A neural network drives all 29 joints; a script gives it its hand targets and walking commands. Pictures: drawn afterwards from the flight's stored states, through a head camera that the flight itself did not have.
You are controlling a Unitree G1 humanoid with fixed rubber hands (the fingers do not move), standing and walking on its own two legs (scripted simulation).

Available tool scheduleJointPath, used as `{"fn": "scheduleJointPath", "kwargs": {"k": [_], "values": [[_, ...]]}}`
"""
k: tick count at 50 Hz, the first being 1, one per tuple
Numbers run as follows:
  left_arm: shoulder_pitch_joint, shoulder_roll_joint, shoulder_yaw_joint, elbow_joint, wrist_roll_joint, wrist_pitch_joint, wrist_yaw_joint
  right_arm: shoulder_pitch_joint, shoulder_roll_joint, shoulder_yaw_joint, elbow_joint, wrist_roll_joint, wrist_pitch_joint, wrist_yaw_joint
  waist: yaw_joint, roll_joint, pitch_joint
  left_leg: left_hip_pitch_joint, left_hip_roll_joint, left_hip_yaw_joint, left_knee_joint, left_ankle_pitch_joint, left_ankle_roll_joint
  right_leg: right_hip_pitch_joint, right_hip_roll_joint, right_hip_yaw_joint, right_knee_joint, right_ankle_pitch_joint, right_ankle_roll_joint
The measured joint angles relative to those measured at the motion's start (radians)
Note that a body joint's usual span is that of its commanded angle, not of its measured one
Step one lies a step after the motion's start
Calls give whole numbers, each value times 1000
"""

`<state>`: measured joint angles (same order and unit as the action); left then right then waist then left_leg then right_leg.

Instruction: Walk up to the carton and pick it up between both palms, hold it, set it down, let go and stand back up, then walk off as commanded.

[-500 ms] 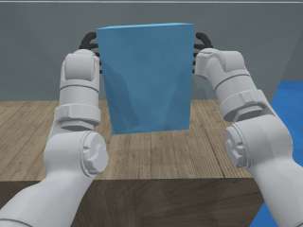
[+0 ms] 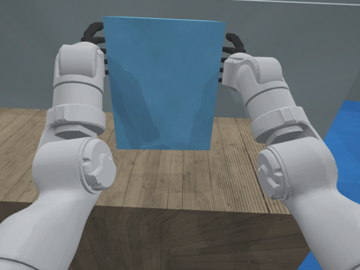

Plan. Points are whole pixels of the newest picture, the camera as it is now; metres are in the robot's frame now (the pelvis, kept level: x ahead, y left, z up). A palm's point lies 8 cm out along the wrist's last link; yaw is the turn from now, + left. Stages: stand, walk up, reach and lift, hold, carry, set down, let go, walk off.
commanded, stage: hold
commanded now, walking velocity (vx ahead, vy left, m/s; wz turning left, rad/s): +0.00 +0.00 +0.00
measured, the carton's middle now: (165, 79) +0.44 +0.01 +0.29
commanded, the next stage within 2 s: set down in 1.40 s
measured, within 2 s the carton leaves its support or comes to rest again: neither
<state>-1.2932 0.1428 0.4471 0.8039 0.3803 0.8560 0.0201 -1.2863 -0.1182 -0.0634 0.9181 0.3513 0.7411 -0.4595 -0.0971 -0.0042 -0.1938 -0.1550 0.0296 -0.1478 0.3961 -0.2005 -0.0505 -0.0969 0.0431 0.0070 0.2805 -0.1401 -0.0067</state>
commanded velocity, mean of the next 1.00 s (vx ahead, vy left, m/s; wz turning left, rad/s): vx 0.00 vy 0.00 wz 0.00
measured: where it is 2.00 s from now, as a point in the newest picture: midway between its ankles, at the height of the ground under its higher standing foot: outside the picture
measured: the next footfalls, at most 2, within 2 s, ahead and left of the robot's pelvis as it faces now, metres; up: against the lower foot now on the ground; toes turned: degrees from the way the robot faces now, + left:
none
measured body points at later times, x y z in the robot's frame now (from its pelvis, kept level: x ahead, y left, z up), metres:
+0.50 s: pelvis +0.00 +0.00 +0.00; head -0.11 +0.00 +0.44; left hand +0.39 +0.09 +0.33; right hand +0.36 -0.19 +0.31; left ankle +0.02 +0.15 -0.75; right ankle +0.01 -0.12 -0.75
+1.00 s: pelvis +0.00 +0.00 +0.00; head -0.08 +0.05 +0.44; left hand +0.41 +0.16 +0.32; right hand +0.39 -0.12 +0.35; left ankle +0.01 +0.15 -0.75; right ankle +0.01 -0.12 -0.75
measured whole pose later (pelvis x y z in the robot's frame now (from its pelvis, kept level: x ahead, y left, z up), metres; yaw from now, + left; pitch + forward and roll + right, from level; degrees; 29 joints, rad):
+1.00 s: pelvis +0.00 +0.00 +0.00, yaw +1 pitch -1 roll -2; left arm -1.20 0.13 0.39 0.71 0.35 0.85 0.01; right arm -1.30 -0.13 -0.05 0.93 0.38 0.71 -0.45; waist -0.13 -0.06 -0.21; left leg -0.18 0.04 -0.16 0.40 -0.20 -0.06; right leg -0.10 0.05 -0.01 0.24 -0.13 -0.01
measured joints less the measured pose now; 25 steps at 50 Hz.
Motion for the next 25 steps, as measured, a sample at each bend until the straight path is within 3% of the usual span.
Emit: {"fn": "scheduleJointPath", "kwargs": {"k": [12,18,25], "values": [[147,-82,-92,-178,-2,57,21,33,-52,52,36,58,-24,35,-36,-32,-11,28,6,14,22,-35,5,48,6,13,-30,-4,5],[238,-139,-90,-277,8,87,55,98,-59,96,10,94,-30,45,-54,6,-10,51,8,25,18,-38,4,58,7,23,-15,-13,5],[193,-151,-6,-237,22,57,69,97,-59,125,-28,78,-17,31,-24,84,11,62,7,46,-6,-16,6,35,5,43,20,-14,4]]}}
